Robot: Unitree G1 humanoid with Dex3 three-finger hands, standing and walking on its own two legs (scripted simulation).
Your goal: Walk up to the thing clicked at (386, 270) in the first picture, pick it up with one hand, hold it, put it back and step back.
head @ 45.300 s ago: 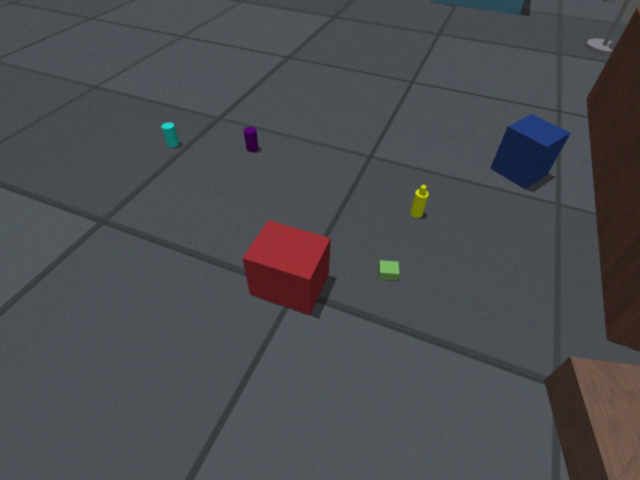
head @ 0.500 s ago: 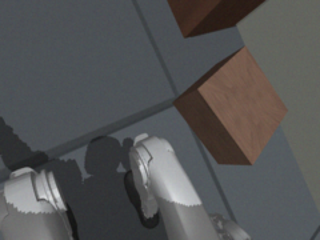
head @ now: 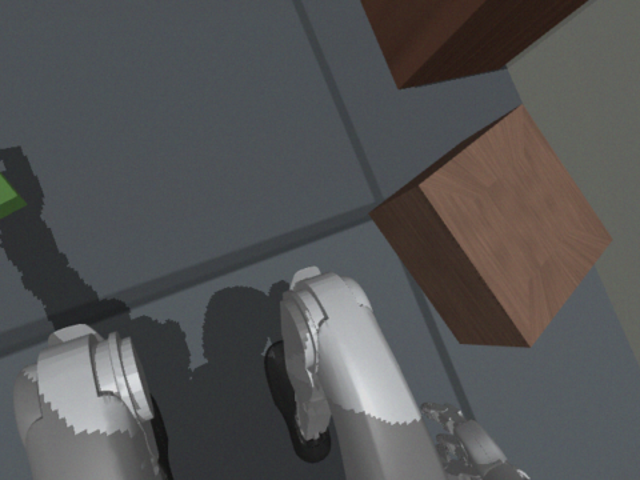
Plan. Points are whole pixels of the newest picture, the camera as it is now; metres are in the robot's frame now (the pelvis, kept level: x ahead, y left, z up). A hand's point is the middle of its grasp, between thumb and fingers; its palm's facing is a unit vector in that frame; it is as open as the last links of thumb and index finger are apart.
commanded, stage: home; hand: left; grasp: from above
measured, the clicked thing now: out of the picture +0.53 +0.31 -0.31
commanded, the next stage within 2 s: none
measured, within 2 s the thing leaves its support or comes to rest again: neither
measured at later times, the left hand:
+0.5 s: hand out of the picture +0.42 +0.31 -0.05, palm faces -0.29 -0.40 -0.87, open 9.0 cm
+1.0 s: hand out of the picture +0.27 +0.25 +0.16, palm faces +0.06 -0.91 -0.40, open 7.4 cm
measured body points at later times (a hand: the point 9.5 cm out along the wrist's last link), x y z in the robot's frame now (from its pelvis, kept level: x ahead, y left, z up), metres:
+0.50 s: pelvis +0.01 +0.00 +0.08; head +0.22 +0.07 +0.47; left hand +0.43 +0.33 +0.00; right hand +0.13 -0.27 -0.04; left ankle +0.09 +0.13 -0.29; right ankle +0.11 -0.11 -0.29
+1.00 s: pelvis +0.03 +0.00 +0.26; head +0.15 +0.04 +0.70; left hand +0.27 +0.29 +0.19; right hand +0.26 -0.20 +0.17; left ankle +0.08 +0.13 -0.29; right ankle +0.11 -0.11 -0.29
